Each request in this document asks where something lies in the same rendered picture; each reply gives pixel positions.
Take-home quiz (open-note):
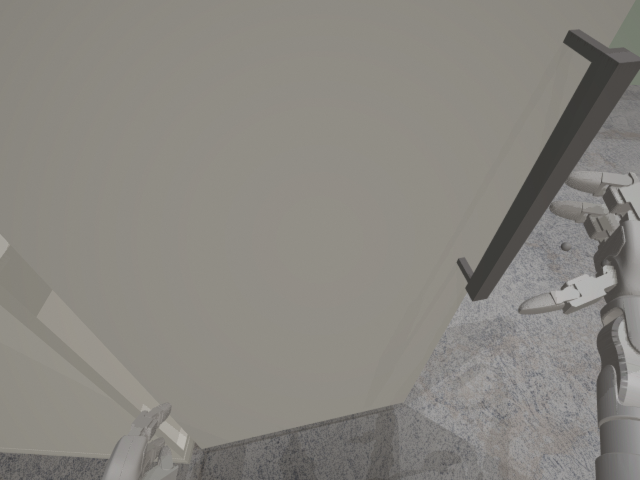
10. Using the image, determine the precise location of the right robot forearm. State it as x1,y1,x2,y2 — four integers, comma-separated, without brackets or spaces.
595,295,640,480

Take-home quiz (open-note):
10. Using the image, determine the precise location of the left robot hand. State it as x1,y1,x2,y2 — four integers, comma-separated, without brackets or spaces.
102,403,178,480

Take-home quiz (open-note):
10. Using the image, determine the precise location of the fridge door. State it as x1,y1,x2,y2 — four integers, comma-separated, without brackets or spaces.
0,0,635,449

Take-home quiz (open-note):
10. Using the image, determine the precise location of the handle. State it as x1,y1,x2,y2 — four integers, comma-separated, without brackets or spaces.
457,29,640,302

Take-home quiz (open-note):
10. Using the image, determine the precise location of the right robot hand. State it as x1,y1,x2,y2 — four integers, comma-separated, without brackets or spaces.
518,171,640,315

